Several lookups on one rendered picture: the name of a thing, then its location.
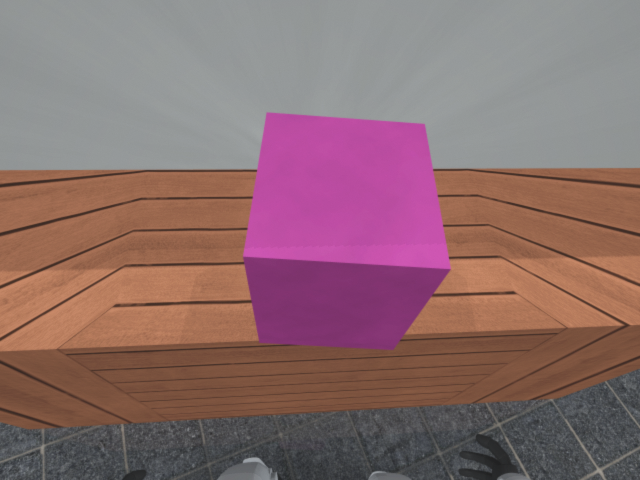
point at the pedestal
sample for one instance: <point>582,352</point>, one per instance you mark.
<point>124,299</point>

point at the robot right hand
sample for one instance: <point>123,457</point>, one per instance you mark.
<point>499,466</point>

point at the left robot shin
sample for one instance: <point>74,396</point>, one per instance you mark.
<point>254,459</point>

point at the carton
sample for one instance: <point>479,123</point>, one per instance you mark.
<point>345,242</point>

